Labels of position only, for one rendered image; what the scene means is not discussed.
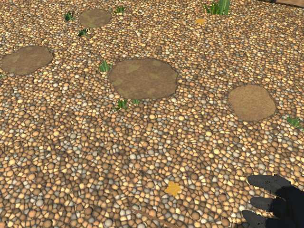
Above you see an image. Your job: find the robot right hand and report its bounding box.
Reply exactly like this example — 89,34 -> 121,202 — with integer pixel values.
242,174 -> 304,228

